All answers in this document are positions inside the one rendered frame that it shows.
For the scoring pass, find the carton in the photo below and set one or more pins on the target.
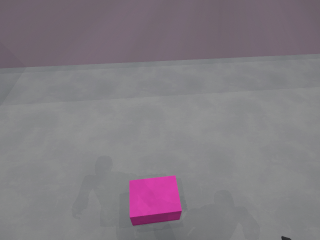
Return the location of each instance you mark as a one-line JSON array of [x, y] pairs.
[[154, 200]]

